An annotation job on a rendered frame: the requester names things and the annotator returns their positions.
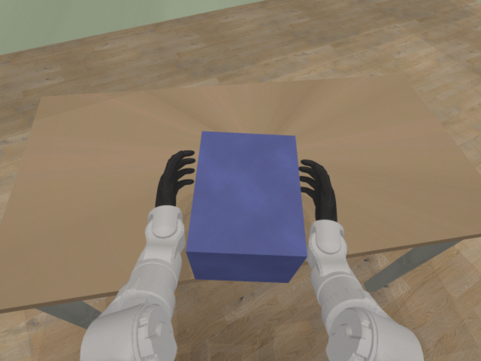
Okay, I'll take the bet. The robot right upper arm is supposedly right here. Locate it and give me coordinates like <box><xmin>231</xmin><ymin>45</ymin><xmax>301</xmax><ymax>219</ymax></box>
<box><xmin>325</xmin><ymin>307</ymin><xmax>424</xmax><ymax>361</ymax></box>

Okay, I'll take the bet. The table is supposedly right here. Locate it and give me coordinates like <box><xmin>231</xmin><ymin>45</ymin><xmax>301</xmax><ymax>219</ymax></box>
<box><xmin>0</xmin><ymin>74</ymin><xmax>481</xmax><ymax>329</ymax></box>

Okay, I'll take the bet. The robot left forearm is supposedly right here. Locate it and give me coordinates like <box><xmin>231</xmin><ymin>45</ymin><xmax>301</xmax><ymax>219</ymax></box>
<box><xmin>80</xmin><ymin>205</ymin><xmax>186</xmax><ymax>361</ymax></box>

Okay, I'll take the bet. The robot left hand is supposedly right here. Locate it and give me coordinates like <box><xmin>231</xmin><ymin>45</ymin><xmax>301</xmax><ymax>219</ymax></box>
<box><xmin>155</xmin><ymin>150</ymin><xmax>195</xmax><ymax>208</ymax></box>

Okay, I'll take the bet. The robot right hand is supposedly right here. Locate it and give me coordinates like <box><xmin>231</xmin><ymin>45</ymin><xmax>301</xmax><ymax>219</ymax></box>
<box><xmin>298</xmin><ymin>159</ymin><xmax>337</xmax><ymax>222</ymax></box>

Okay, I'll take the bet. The robot left upper arm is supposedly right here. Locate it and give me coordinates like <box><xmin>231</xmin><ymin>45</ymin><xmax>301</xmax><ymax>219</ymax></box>
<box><xmin>81</xmin><ymin>302</ymin><xmax>177</xmax><ymax>361</ymax></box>

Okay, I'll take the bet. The robot right forearm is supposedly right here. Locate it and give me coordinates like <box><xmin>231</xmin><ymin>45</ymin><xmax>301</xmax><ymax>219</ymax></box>
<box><xmin>306</xmin><ymin>220</ymin><xmax>396</xmax><ymax>336</ymax></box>

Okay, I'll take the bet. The carton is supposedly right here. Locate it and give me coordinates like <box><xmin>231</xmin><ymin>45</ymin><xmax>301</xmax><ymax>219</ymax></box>
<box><xmin>186</xmin><ymin>131</ymin><xmax>307</xmax><ymax>283</ymax></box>

